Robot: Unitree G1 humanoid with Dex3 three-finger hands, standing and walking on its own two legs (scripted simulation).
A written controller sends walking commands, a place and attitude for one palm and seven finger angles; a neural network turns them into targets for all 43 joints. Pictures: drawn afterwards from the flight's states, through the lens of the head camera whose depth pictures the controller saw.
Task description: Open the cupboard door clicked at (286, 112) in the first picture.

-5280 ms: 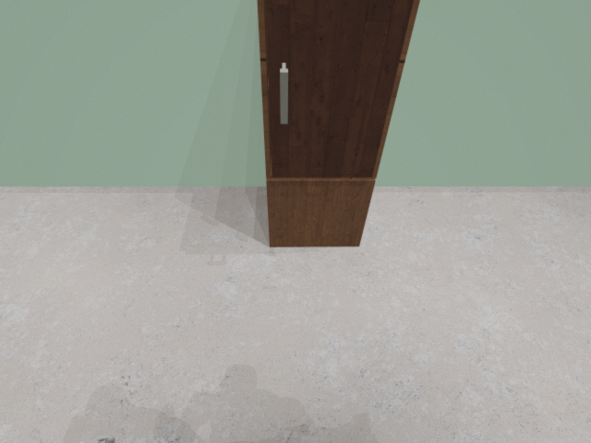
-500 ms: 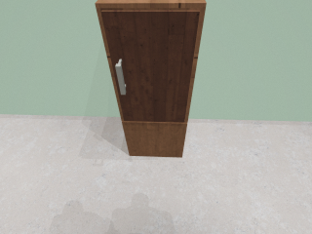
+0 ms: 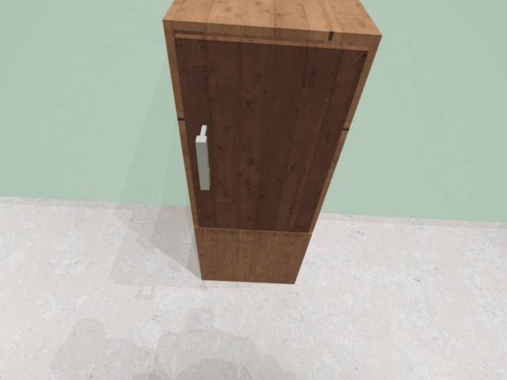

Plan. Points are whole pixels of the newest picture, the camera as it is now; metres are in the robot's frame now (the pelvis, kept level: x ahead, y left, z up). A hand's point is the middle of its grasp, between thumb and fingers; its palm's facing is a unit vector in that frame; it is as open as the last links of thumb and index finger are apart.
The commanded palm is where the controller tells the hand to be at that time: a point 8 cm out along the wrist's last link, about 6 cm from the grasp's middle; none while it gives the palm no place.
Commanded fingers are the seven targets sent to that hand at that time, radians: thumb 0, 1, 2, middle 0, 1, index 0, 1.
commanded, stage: come to a stop and stand still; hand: left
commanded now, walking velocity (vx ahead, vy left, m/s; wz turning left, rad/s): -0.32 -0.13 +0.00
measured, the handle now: (204, 158) +0.59 +0.16 -0.02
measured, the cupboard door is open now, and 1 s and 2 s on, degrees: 0 0 0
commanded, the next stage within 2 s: look again from close up in 1.38 s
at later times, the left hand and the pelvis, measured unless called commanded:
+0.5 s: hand out of the picture +0.10 +0.17 -0.19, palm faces +0.07 -0.98 -0.19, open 7.3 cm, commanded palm none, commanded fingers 0.00 0.90 0.90 -0.20 -0.30 -0.20 -0.30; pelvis +0.03 +0.00 -0.01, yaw +2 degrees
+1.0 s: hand out of the picture -0.01 +0.17 -0.17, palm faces +0.03 -0.98 -0.19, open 7.4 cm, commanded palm none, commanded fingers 0.00 0.90 0.90 -0.20 -0.30 -0.20 -0.30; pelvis +0.00 +0.00 +0.00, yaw +0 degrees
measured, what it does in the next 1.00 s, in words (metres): steps on the spot: right foot, then left foot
